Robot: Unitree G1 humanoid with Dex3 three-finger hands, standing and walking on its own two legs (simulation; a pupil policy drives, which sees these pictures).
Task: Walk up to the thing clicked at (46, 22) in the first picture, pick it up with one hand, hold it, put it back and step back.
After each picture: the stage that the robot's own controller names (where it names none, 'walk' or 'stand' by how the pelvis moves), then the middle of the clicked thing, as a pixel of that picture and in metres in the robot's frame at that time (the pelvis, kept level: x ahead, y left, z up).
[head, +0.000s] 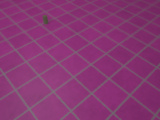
stand; (45, 19) +1.92 +0.56 -0.72
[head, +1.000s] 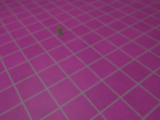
walk; (59, 30) +1.83 +0.49 -0.72
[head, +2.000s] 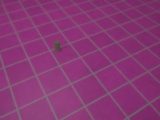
walk; (57, 45) +1.28 +0.37 -0.71
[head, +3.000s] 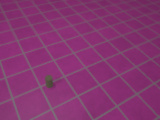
walk; (49, 81) +0.86 +0.29 -0.69
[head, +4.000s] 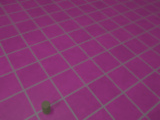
walk; (46, 107) +0.58 +0.23 -0.70
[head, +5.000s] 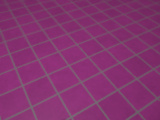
stand; out of the picture +0.45 +0.23 -0.71
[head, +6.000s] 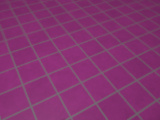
stand; out of the picture +0.44 +0.22 -0.72
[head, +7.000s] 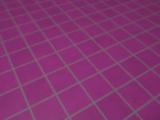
stand; out of the picture +0.44 +0.23 -0.73
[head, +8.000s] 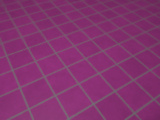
stand; out of the picture +0.44 +0.24 -0.73
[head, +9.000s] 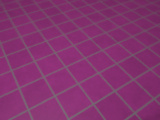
go down; out of the picture +0.42 +0.24 -0.73
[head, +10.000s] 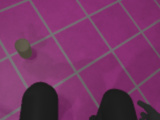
go down; (24, 49) +0.49 +0.28 -0.36
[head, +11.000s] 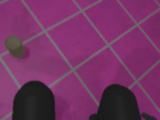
approach; (15, 47) +0.49 +0.30 -0.31
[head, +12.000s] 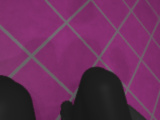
close in; out of the picture +0.46 +0.34 -0.22
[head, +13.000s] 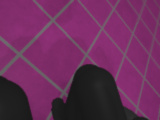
close; out of the picture +0.46 +0.33 -0.22
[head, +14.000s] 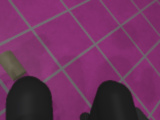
lift; (11, 65) +0.41 +0.26 -0.30
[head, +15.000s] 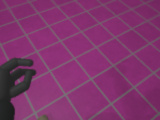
close; out of the picture +0.36 +0.22 -0.63
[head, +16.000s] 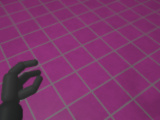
close; out of the picture +0.32 +0.26 -0.70
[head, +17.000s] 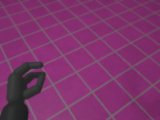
hold; out of the picture +0.31 +0.28 -0.70
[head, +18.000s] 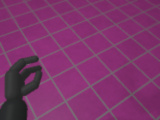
stand; out of the picture +0.30 +0.30 -0.70
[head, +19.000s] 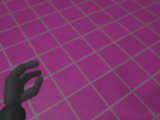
stand; out of the picture +0.29 +0.30 -0.68
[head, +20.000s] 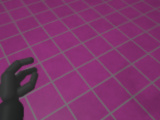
stand; out of the picture +0.29 +0.31 -0.70
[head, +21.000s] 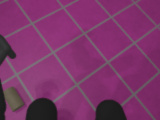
crouch; (13, 98) +0.32 +0.32 -0.46
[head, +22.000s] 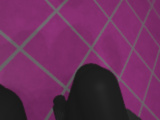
lower; out of the picture +0.28 +0.37 -0.25
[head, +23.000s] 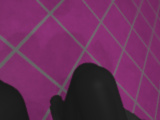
lower; out of the picture +0.28 +0.37 -0.25
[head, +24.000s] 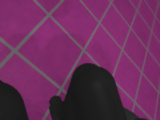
lower; out of the picture +0.28 +0.38 -0.25
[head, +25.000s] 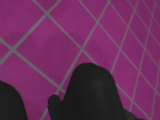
lower; out of the picture +0.28 +0.38 -0.25
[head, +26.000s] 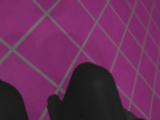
loosen; out of the picture +0.28 +0.38 -0.25
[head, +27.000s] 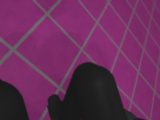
withdraw; out of the picture +0.28 +0.38 -0.25
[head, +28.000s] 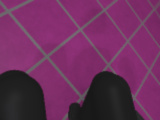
stand; out of the picture +0.30 +0.36 -0.27
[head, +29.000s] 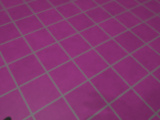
stand; out of the picture +0.29 +0.31 -0.63
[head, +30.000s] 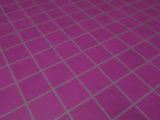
stand; out of the picture +0.30 +0.31 -0.69
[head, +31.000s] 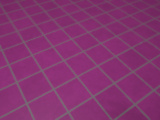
stand; out of the picture +0.29 +0.31 -0.69
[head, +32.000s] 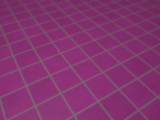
stand; out of the picture +0.32 +0.29 -0.74
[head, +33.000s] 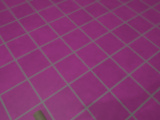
walk; (40, 119) +0.38 +0.28 -0.72
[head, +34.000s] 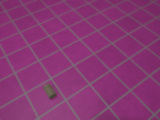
walk; (49, 91) +0.64 +0.31 -0.73
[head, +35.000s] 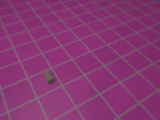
stand; (49, 77) +0.92 +0.34 -0.73
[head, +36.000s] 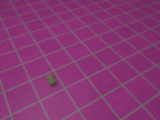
stand; (51, 79) +0.91 +0.31 -0.75
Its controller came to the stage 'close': yes
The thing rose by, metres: 0.01
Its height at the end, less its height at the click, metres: -0.02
